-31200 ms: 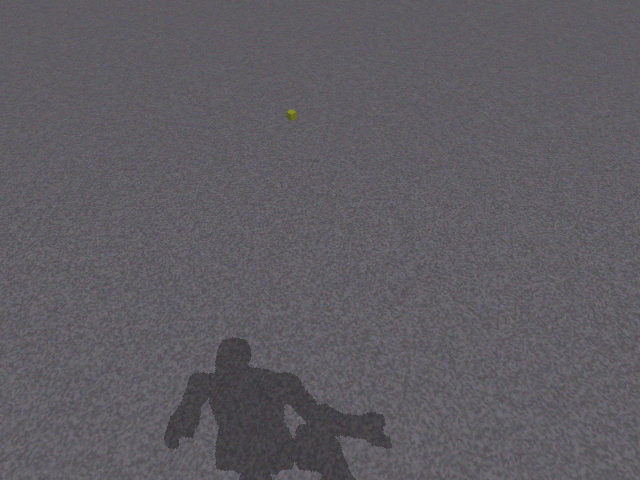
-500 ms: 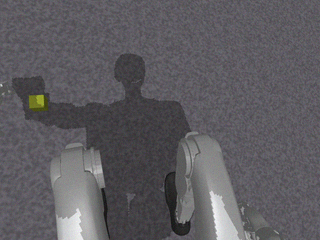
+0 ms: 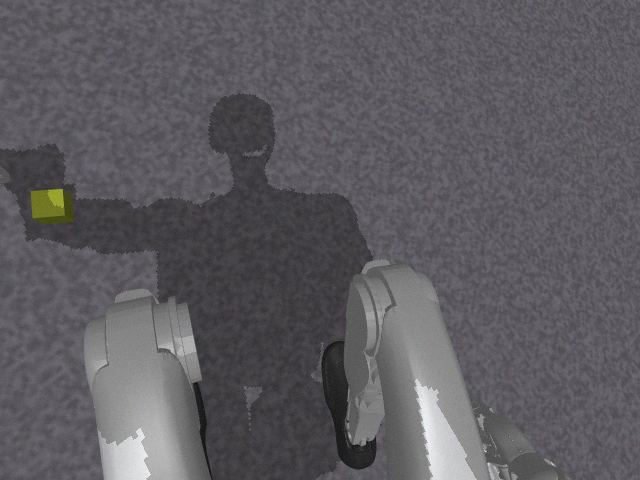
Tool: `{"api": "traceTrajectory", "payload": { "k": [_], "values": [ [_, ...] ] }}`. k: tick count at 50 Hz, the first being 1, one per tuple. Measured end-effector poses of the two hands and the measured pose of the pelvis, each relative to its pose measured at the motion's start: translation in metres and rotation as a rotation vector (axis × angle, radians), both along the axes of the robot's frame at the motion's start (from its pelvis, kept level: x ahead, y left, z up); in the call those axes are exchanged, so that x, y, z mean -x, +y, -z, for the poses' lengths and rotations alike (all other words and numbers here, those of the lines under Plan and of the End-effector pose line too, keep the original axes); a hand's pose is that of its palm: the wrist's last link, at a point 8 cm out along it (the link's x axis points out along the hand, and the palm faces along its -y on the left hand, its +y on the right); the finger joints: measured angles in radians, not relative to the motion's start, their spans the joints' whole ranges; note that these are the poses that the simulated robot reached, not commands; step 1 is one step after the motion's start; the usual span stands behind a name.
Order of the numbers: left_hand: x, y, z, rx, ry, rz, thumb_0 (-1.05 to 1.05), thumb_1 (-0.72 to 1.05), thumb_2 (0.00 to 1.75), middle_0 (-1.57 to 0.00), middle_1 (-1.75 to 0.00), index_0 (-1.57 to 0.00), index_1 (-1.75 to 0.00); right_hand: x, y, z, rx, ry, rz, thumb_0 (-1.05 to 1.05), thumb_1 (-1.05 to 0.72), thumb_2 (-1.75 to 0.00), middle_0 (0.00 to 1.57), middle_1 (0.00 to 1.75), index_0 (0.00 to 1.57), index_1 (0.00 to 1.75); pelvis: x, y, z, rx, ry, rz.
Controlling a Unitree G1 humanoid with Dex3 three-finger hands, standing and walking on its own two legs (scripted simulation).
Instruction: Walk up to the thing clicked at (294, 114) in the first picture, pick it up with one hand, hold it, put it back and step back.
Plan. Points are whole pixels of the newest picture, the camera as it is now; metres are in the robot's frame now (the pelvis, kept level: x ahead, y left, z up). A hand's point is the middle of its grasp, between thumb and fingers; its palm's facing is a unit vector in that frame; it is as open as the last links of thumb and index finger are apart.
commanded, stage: rise first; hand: left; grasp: from above
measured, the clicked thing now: (53, 207) +0.46 +0.34 -0.29
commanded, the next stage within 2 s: none
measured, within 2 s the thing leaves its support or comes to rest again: neither
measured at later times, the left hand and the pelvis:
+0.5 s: hand out of the picture +0.41 +0.37 -0.17, palm faces -0.44 -0.10 -0.89, open 11.4 cm; pelvis +0.00 +0.00 +0.00, yaw -1 degrees
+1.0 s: hand out of the picture +0.41 +0.38 -0.16, palm faces -0.44 -0.09 -0.89, open 11.5 cm; pelvis +0.00 +0.00 +0.00, yaw -1 degrees
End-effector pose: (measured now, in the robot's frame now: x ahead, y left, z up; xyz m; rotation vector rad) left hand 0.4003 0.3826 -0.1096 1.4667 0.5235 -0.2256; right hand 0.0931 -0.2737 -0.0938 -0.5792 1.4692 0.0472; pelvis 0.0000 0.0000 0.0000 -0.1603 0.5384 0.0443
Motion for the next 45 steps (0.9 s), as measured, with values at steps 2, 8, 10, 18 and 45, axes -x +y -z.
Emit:
{"api": "traceTrajectory", "payload": {
  "k": [2, 8, 10, 18, 45],
  "values": [
    [0.0, 0.0, 0.0, 0.003, -0.006, -0.002, 0.01, -0.09, 0.64, -0.47, -0.6, -0.47, -0.61, 0.0, 0.0, 0.0, -0.001, -0.001, -0.001, 0.0, -0.91, -0.9, 0.2, 0.3, 0.21, 0.3, 0.0, 0.0, 0.0, 0.001, -0.001, 0.001],
    [-0.003, -0.001, 0.003, 0.004, -0.01, -0.004, 0.01, -0.09, 0.64, -0.48, -0.61, -0.48, -0.61, 0.0, 0.001, -0.001, 0.0, -0.007, -0.007, 0.0, -0.91, -0.9, 0.2, 0.3, 0.21, 0.3, 0.0, 0.0, 0.002, 0.003, -0.002, 0.002],
    [-0.004, -0.002, 0.004, 0.002, -0.012, -0.001, 0.01, -0.09, 0.64, -0.48, -0.61, -0.48, -0.61, 0.001, 0.002, -0.001, 0.001, -0.007, -0.008, 0.0, -0.91, -0.9, 0.2, 0.3, 0.21, 0.3, 0.0, 0.001, 0.002, 0.004, -0.003, 0.002],
    [-0.011, -0.005, 0.006, -0.005, -0.017, -0.005, 0.01, -0.09, 0.64, -0.47, -0.63, -0.48, -0.63, 0.005, 0.003, -0.002, -0.001, -0.006, -0.005, 0.0, -0.91, -0.9, 0.2, 0.3, 0.21, 0.3, 0.0, 0.001, 0.003, 0.006, -0.006, 0.003],
    [-0.015, -0.005, -0.004, -0.006, -0.005, 0.009, 0.01, -0.12, 0.66, -0.47, -0.63, -0.47, -0.64, 0.015, 0.006, -0.008, -0.014, -0.008, 0.018, 0.0, -0.91, -0.9, 0.2, 0.3, 0.21, 0.3, 0.003, 0.003, -0.002, 0.014, -0.005, 0.001]
  ]
}}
